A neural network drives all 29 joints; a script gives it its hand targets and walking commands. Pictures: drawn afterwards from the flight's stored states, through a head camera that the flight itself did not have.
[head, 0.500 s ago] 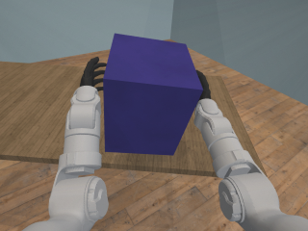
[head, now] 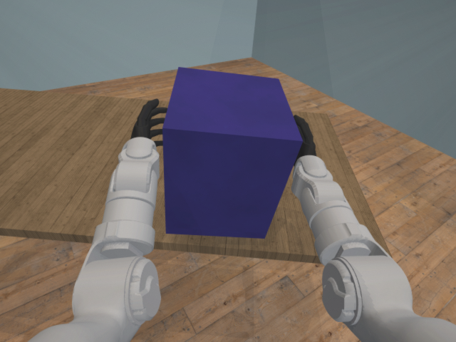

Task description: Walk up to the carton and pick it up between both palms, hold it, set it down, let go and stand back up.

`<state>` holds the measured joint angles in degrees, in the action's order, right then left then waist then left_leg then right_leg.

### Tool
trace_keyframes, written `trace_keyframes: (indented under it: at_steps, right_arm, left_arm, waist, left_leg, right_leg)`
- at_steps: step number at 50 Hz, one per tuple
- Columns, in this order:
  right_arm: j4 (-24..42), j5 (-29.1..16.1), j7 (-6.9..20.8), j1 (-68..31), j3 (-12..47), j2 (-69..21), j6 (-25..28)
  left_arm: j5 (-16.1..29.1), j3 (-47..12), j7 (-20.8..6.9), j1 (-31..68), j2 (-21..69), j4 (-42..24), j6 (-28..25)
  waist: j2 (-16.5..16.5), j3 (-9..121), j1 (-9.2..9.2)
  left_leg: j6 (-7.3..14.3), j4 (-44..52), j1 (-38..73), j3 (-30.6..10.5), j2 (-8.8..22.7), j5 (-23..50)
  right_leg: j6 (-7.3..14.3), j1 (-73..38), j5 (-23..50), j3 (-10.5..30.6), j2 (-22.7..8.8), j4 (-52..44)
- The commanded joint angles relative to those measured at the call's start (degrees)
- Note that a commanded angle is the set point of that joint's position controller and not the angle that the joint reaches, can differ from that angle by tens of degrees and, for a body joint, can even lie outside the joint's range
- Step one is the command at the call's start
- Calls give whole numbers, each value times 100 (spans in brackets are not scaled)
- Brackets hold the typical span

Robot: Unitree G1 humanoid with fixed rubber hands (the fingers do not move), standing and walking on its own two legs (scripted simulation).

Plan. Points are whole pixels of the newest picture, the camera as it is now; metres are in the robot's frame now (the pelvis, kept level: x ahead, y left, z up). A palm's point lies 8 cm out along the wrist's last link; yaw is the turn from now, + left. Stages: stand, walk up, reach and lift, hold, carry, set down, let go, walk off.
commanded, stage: set down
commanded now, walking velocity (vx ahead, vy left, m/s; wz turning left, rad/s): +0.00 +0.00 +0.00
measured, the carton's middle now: (222, 155) +0.43 -0.01 +0.15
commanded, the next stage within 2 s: none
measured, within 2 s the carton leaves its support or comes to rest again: rests again in 1.54 s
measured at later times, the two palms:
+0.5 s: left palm (148, 152) +0.42 +0.14 +0.16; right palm (297, 165) +0.40 -0.15 +0.14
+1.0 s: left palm (154, 166) +0.43 +0.13 +0.13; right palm (297, 176) +0.40 -0.16 +0.11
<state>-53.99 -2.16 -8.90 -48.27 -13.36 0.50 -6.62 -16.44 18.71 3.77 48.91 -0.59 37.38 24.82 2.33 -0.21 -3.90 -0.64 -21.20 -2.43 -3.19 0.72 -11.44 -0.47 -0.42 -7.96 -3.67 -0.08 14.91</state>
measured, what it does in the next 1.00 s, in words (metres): stands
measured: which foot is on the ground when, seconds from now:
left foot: down 0.00-1.00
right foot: down 0.00-1.00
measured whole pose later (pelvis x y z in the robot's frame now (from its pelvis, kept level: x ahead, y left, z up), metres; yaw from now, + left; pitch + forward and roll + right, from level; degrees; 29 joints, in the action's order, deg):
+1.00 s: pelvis +0.02 +0.00 +0.00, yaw -1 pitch -1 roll -1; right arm -52.7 11.6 -5.7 -43.8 -25.7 -3.8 -0.7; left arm -15.8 22.8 3.7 46.4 1.6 47.9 11.6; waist 0.5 0.5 -1.7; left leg -0.9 -19.5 -7.1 -2.1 1.0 -11.2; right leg -0.5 5.1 -7.9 -2.7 0.0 14.2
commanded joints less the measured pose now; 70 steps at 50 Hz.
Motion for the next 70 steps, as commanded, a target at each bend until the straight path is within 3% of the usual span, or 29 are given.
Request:
trace_keyframes:
  at_steps: [1,4,7,13,15,16,19,23,26,29,32,36,39,40,42,44,45,46,47,50,51,54,59,60,63,64,65,66,70]
  right_arm:
    - [1708,-66,664,-5335,1541,-3111,601]
    - [1649,12,660,-5146,1452,-3129,548]
    - [1669,121,667,-4975,1378,-3116,597]
    - [2140,95,706,-5113,1786,-3386,774]
    - [2206,108,699,-5063,1875,-3366,799]
    - [2104,149,696,-4944,1774,-3388,802]
    - [1894,264,724,-4771,1587,-3191,765]
    - [1743,353,766,-4716,1388,-3147,808]
    - [1620,474,808,-4590,1293,-3143,848]
    - [1703,459,870,-4579,1301,-3141,914]
    - [1767,608,900,-4608,1283,-3181,927]
    - [1448,865,1015,-4301,926,-3188,1022]
    - [1495,1010,1063,-4372,879,-3160,1073]
    - [1452,1031,1085,-4392,838,-3164,1095]
    - [1493,1076,1114,-4401,949,-3245,1205]
    - [1504,1094,1140,-4477,886,-3275,1233]
    - [1464,1149,1149,-4421,834,-3256,1218]
    - [1298,1254,1138,-4279,736,-3209,1182]
    - [1231,1357,1137,-4175,604,-3242,1173]
    - [1278,1496,1181,-4222,431,-3201,1245]
    - [1152,1523,1181,-4182,311,-3161,1244]
    - [1028,1699,1185,-3968,228,-3202,1268]
    - [1022,1892,1270,-4057,94,-3263,1343]
    - [1041,1993,1284,-3886,20,-3211,1377]
    - [878,2025,1301,-3795,19,-3296,1457]
    - [892,1994,1299,-3715,100,-3290,1509]
    - [916,2046,1290,-3630,14,-3204,1538]
    - [848,1976,1291,-3588,86,-3292,1575]
    - [1096,2054,1281,-3526,272,-3368,1613]
  left_arm:
    - [672,-1995,-953,4113,3633,-420,-395]
    - [578,-1819,-1018,3842,3543,-134,-382]
    - [600,-1807,-1050,3975,3500,-320,-478]
    - [697,-1960,-1004,3923,3684,-317,-723]
    - [740,-2052,-1027,3837,3670,-359,-757]
    - [767,-2063,-987,3876,3636,-422,-775]
    - [773,-2153,-983,4005,3576,-451,-774]
    - [802,-2139,-954,3809,3770,-189,-888]
    - [672,-2000,-935,3689,3670,-148,-953]
    - [597,-1806,-949,3611,3583,70,-997]
    - [630,-1754,-956,3595,3528,112,-1096]
    - [625,-1790,-892,3822,3599,92,-1280]
    - [431,-1503,-897,3664,3498,222,-1301]
    - [452,-1537,-895,3594,3516,357,-1320]
    - [437,-1568,-836,3664,3542,283,-1427]
    - [501,-1555,-842,3678,3506,396,-1530]
    - [425,-1496,-855,3621,3488,557,-1522]
    - [370,-1367,-890,3618,3373,585,-1528]
    - [370,-1377,-884,3705,3426,529,-1539]
    - [405,-1268,-889,3696,3328,660,-1648]
    - [303,-1191,-872,3728,3273,841,-1659]
    - [231,-1034,-850,3772,3242,717,-1749]
    - [71,-872,-928,3642,3229,949,-1833]
    - [103,-939,-909,3717,3235,839,-1852]
    - [104,-949,-850,3738,3243,776,-1951]
    - [89,-977,-844,3635,3310,740,-1971]
    - [78,-1011,-835,3569,3270,754,-1974]
    - [-7,-997,-837,3405,3324,736,-1997]
    - [-52,-893,-895,3304,3217,854,-2040]
  waist:
    - [-350,2861,-2]
    - [-220,2586,8]
    - [-395,2803,-83]
    - [-158,3437,42]
    - [-276,3522,74]
    - [-289,3558,-46]
    - [-484,3432,-106]
    - [-527,3345,-147]
    - [-526,3326,-27]
    - [-405,3237,123]
    - [-286,3376,66]
    - [-562,3489,-1]
    - [-381,3396,182]
    - [-384,3465,67]
    - [-492,3686,193]
    - [-336,3734,254]
    - [-316,3586,182]
    - [-344,3426,264]
    - [-328,3435,129]
    - [-294,3648,274]
    - [-354,3519,158]
    - [-247,3431,102]
    - [-357,3360,286]
    - [-364,3475,173]
    - [-368,3619,96]
    - [-457,3667,227]
    - [-489,3694,119]
    - [-446,3605,239]
    - [-295,3682,308]
  left_leg:
    - [-245,240,393,492,-292,1496]
    - [-189,302,194,519,-276,1369]
    - [-251,261,249,540,-295,1449]
    - [-263,80,110,481,-319,2131]
    - [-299,78,64,495,-326,2208]
    - [-301,64,217,507,-309,2240]
    - [-368,112,305,504,-274,2094]
    - [-431,36,563,518,-234,2353]
    - [-426,106,557,503,-206,2243]
    - [-386,109,420,537,-216,2400]
    - [-402,65,361,563,-221,2414]
    - [-464,108,524,558,-175,2406]
    - [-401,134,354,628,-218,2194]
    - [-395,170,374,574,-186,2146]
    - [-417,87,354,623,-204,2382]
    - [-412,84,225,643,-191,2432]
    - [-413,134,204,634,-170,2337]
    - [-409,154,85,669,-167,2189]
    - [-439,200,124,651,-168,2095]
    - [-346,283,85,686,-140,1848]
    - [-387,297,20,746,-154,1916]
    - [-404,341,14,746,-153,1803]
    - [-360,418,-238,795,-172,1671]
    - [-377,391,-128,787,-159,1811]
    - [-426,310,-5,781,-111,2157]
    - [-454,255,137,797,-118,2324]
    - [-483,254,182,814,-130,2403]
    - [-465,231,115,764,-91,2490]
    - [-334,402,-514,785,-178,2083]
  right_leg:
    - [-117,-790,1193,-287,235,0]
    - [-172,-941,1251,-270,183,14]
    - [-185,-1000,1385,-349,210,121]
    - [-198,-1420,2651,-215,182,332]
    - [-237,-1523,2826,-228,182,393]
    - [-215,-1384,2713,-275,188,390]
    - [-157,-1149,2125,-360,224,270]
    - [-117,-806,2203,-333,206,150]
    - [-106,-812,1987,-333,225,161]
    - [-188,-907,2371,-293,239,248]
    - [-250,-989,2613,-290,227,283]
    - [-146,-797,2242,-320,224,249]
    - [-179,-873,2295,-319,216,224]
    - [-203,-840,2288,-298,201,229]
    - [-184,-882,2509,-274,201,304]
    - [-216,-928,2612,-290,198,355]
    - [-213,-892,2584,-280,218,315]
    - [-236,-962,2441,-309,187,319]
    - [-209,-981,2390,-316,223,304]
    - [-202,-937,2260,-316,157,295]
    - [-222,-902,2294,-293,156,268]
    - [-222,-863,2281,-267,162,254]
    - [-241,-1104,2310,-278,126,304]
    - [-230,-1048,2420,-320,148,331]
    - [-210,-894,2663,-321,182,344]
    - [-202,-891,2727,-345,174,346]
    - [-192,-928,2773,-361,180,323]
    - [-177,-910,2868,-300,149,340]
    - [-257,-1498,3151,-189,76,499]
